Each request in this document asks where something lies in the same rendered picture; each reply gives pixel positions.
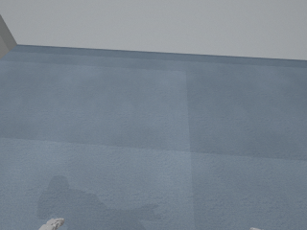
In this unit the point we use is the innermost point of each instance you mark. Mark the robot left hand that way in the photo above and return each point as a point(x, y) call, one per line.
point(52, 224)

